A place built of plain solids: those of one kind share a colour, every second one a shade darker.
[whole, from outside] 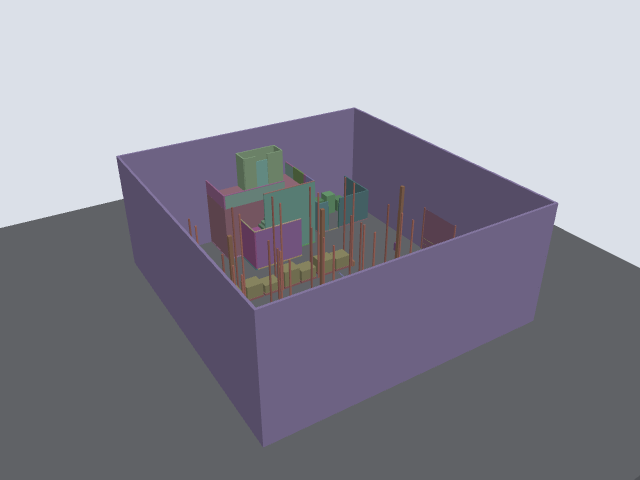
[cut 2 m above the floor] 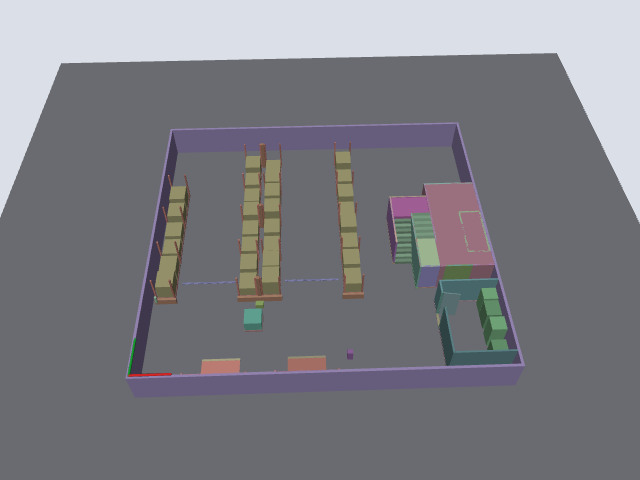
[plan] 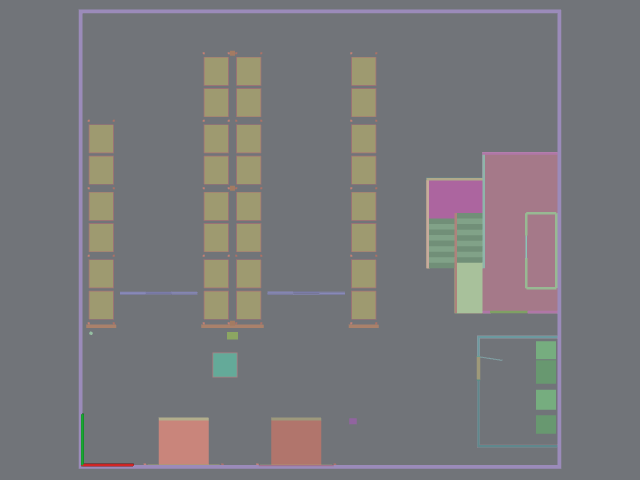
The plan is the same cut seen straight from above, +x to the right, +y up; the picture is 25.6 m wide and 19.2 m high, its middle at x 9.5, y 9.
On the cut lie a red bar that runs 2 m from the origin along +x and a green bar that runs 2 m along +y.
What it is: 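Racking aisles and the goods-in floor of a storage hall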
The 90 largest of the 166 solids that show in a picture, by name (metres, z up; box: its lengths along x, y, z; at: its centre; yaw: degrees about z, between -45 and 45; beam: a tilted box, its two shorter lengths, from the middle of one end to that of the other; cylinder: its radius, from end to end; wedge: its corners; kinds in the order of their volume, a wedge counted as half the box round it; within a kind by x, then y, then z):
{
 "wall_1": {"box": [0.15, 18.37, 8.01], "at": [-0.07, 9.03, 3.95]},
 "wall_2": {"box": [19.3, 0.15, 8.01], "at": [9.5, -0.07, 3.95]},
 "wall_3": {"box": [19.3, 0.15, 8.01], "at": [9.5, 18.14, 3.95]},
 "wall_4": {"box": [0.15, 18.37, 8.01], "at": [19.07, 9.03, 3.95]},
 "mezz_deck_1": {"box": [3.0, 6.44, 3.99], "at": [17.5, 9.29, 1.95]},
 "row_load_1": {"box": [0.95, 1.1, 1.0], "at": [0.75, 6.39, 0.64]},
 "row_load_2": {"box": [0.95, 1.1, 0.8], "at": [0.75, 7.65, 0.54]},
 "row_load_3": {"box": [0.95, 1.1, 0.59], "at": [0.75, 9.09, 0.43]},
 "row_load_4": {"box": [0.95, 1.1, 0.68], "at": [0.75, 10.35, 0.48]},
 "row_load_5": {"box": [0.95, 1.1, 0.87], "at": [0.75, 11.79, 0.57]},
 "row_load_6": {"box": [0.95, 1.1, 1.06], "at": [0.75, 13.05, 0.67]},
 "row_load_7": {"box": [0.95, 1.1, 0.65], "at": [5.35, 6.39, 0.47]},
 "row_load_8": {"box": [0.95, 1.1, 0.79], "at": [5.35, 7.65, 0.53]},
 "row_load_9": {"box": [0.95, 1.1, 0.63], "at": [5.35, 9.09, 0.46]},
 "row_load_10": {"box": [0.95, 1.1, 0.67], "at": [5.35, 10.35, 0.48]},
 "row_load_11": {"box": [0.95, 1.1, 0.8], "at": [5.35, 11.79, 0.54]},
 "row_load_12": {"box": [0.95, 1.1, 0.71], "at": [5.35, 13.05, 0.49]},
 "row_load_13": {"box": [0.95, 1.1, 0.69], "at": [5.35, 14.49, 0.49]},
 "row_load_14": {"box": [0.95, 1.1, 1.01], "at": [5.35, 15.75, 0.64]},
 "row_load_15": {"box": [0.95, 1.1, 1.15], "at": [6.65, 6.39, 0.72]},
 "row_load_16": {"box": [0.95, 1.1, 1.05], "at": [6.65, 7.65, 0.66]},
 "row_load_17": {"box": [0.95, 1.1, 0.63], "at": [6.65, 9.09, 0.46]},
 "row_load_18": {"box": [0.95, 1.1, 0.79], "at": [6.65, 10.35, 0.54]},
 "row_load_19": {"box": [0.95, 1.1, 1.06], "at": [6.65, 11.79, 0.67]},
 "row_load_20": {"box": [0.95, 1.1, 1.14], "at": [6.65, 13.05, 0.71]},
 "row_load_21": {"box": [0.95, 1.1, 0.93], "at": [6.65, 14.49, 0.61]},
 "row_load_22": {"box": [0.95, 1.1, 0.62], "at": [6.65, 15.75, 0.45]},
 "row_load_23": {"box": [0.95, 1.1, 0.82], "at": [11.25, 6.39, 0.55]},
 "row_load_24": {"box": [0.95, 1.1, 0.98], "at": [11.25, 7.65, 0.63]},
 "row_load_25": {"box": [0.95, 1.1, 0.75], "at": [11.25, 9.09, 0.51]},
 "row_load_26": {"box": [0.95, 1.1, 1.1], "at": [11.25, 10.35, 0.69]},
 "row_load_27": {"box": [0.95, 1.1, 0.59], "at": [11.25, 11.79, 0.43]},
 "row_load_28": {"box": [0.95, 1.1, 0.9], "at": [11.25, 13.05, 0.59]},
 "row_load_29": {"box": [0.95, 1.1, 0.8], "at": [11.25, 14.49, 0.54]},
 "row_load_30": {"box": [0.95, 1.1, 1.21], "at": [11.25, 15.75, 0.74]},
 "mezz_landing_1": {"box": [1.02, 0.1, 4.95], "at": [15.49, 6.12, 2.43]},
 "mezz_landing_2": {"box": [1.02, 1.93, 3.99], "at": [15.49, 7.13, 1.95]},
 "mezz_steps_1": {"box": [1.02, 0.23, 1.04], "at": [14.37, 8.87, 0.47]},
 "mezz_steps_2": {"box": [1.02, 0.23, 1.23], "at": [14.37, 9.09, 0.57]},
 "mezz_steps_3": {"box": [1.02, 0.23, 1.43], "at": [14.37, 9.31, 0.67]},
 "mezz_steps_4": {"box": [1.02, 0.23, 1.63], "at": [14.37, 9.53, 0.76]},
 "mezz_steps_5": {"box": [1.02, 0.23, 1.82], "at": [14.37, 9.75, 0.86]},
 "mezz_steps_6": {"box": [1.02, 0.23, 3.8], "at": [15.49, 8.2, 1.85]},
 "mezz_steps_7": {"box": [1.02, 0.23, 3.6], "at": [15.49, 8.42, 1.75]},
 "mezz_steps_8": {"box": [1.02, 0.23, 3.4], "at": [15.49, 8.64, 1.65]},
 "mezz_steps_9": {"box": [1.02, 0.23, 3.2], "at": [15.49, 8.86, 1.55]},
 "mezz_steps_10": {"box": [1.02, 0.23, 3.01], "at": [15.49, 9.08, 1.45]},
 "mezz_steps_11": {"box": [1.02, 0.23, 2.81], "at": [15.49, 9.3, 1.36]},
 "mezz_steps_12": {"box": [1.02, 0.23, 2.61], "at": [15.49, 9.53, 1.26]},
 "mezz_steps_13": {"box": [1.02, 0.23, 2.42], "at": [15.49, 9.75, 1.16]},
 "mezz_steps_14": {"box": [1.02, 0.23, 2.22], "at": [15.49, 9.97, 1.06]},
 "mezz_half_1": {"box": [2.24, 0.1, 2.98], "at": [14.88, 11.43, 1.44]},
 "mezz_half_2": {"box": [2.14, 1.52, 2.02], "at": [14.93, 10.62, 0.96]},
 "office_1": {"box": [0.1, 1.2, 6.49], "at": [17.75, 7.67, 3.2]},
 "office_2": {"box": [0.1, 0.9, 6.49], "at": [17.75, 9.62, 3.2]},
 "office_3": {"box": [1.2, 0.1, 6.49], "at": [18.35, 7.07, 3.2]},
 "office_4": {"box": [1.2, 0.1, 6.49], "at": [18.35, 10.07, 3.2]},
 "office_5": {"box": [0.1, 3.0, 6.49], "at": [18.95, 8.57, 3.2]},
 "mezz_par_whole_1": {"box": [0.1, 4.54, 4.99], "at": [16.05, 10.14, 2.45]},
 "mezz_par_whole_2": {"box": [3.0, 0.1, 4.99], "at": [17.5, 12.46, 2.45]},
 "mezz_par_whole_3": {"box": [1.2, 0.1, 4.99], "at": [18.4, 6.12, 2.45]},
 "mezz_par_1": {"box": [0.1, 4.54, 4.95], "at": [16.05, 10.14, 2.43]},
 "mezz_par_2": {"box": [3.0, 0.1, 4.95], "at": [17.5, 12.46, 2.43]},
 "mezz_par_3": {"box": [1.2, 0.1, 4.95], "at": [18.4, 6.12, 2.43]},
 "room_stock_1": {"box": [0.8, 0.74, 1.01], "at": [18.54, 1.62, 0.45]},
 "room_stock_2": {"box": [0.8, 0.8, 1.63], "at": [18.54, 2.61, 0.77]},
 "room_stock_3": {"box": [0.8, 0.94, 1.38], "at": [18.54, 3.72, 0.64]},
 "room_stock_4": {"box": [0.8, 0.73, 1.48], "at": [18.54, 4.59, 0.69]},
 "room_wall_1": {"box": [0.1, 2.67, 2.55], "at": [15.84, 2.03, 1.23]},
 "room_wall_2": {"box": [3.11, 0.1, 2.55], "at": [17.44, 0.75, 1.23]},
 "room_wall_3": {"box": [3.11, 0.1, 2.55], "at": [17.44, 5.12, 1.23]},
 "mezz_spine_whole_1": {"box": [0.1, 4.01, 4.99], "at": [14.93, 8.07, 2.45]},
 "mezz_spine_1": {"box": [0.1, 4.01, 4.95], "at": [14.93, 8.07, 2.43]},
 "mezz_cheek_whole_1": {"box": [0.1, 3.51, 3.02], "at": [13.81, 9.62, 1.46]},
 "mezz_cheek_1": {"box": [0.1, 3.51, 2.98], "at": [13.81, 9.62, 1.44]},
 "shutter_1": {"box": [3.0, 0.05, 3.25], "at": [4.05, -0.03, 1.57]},
 "shutter_2": {"box": [3.0, 0.05, 3.25], "at": [8.55, -0.03, 1.57]},
 "column_row_1": {"box": [0.2, 0.2, 8.01], "at": [6.0, 5.67, 3.95]},
 "column_row_2": {"box": [0.2, 0.2, 8.01], "at": [6.0, 11.07, 3.95]},
 "column_row_3": {"box": [0.2, 0.2, 8.01], "at": [6.0, 16.47, 3.95]},
 "mezz_gate_1": {"box": [1.5, 0.1, 4.99], "at": [17.05, 6.12, 2.45]},
 "mezz_half_whole_1": {"box": [2.24, 0.1, 3.02], "at": [14.88, 11.43, 1.46]},
 "row_pal_1": {"box": [1.0, 1.16, 0.19], "at": [0.75, 6.39, 0.04]},
 "row_pal_2": {"box": [1.0, 1.16, 0.19], "at": [0.75, 7.65, 0.04]},
 "row_pal_3": {"box": [1.0, 1.16, 0.19], "at": [0.75, 9.09, 0.04]},
 "lane_load_1": {"box": [0.95, 0.95, 0.65], "at": [5.7, 4.0, 0.46]},
 "mezz_landing_whole_1": {"box": [1.02, 0.1, 4.99], "at": [15.49, 6.12, 2.45]},
 "leveller_1": {"box": [2.0, 1.78, 0.07], "at": [4.05, 0.89, -0.02]},
 "leveller_2": {"box": [2.0, 1.78, 0.07], "at": [8.55, 0.89, -0.02]},
 "office_door_leaf_1": {"box": [0.06, 0.9, 6.09], "at": [17.75, 8.72, 3.0]}
}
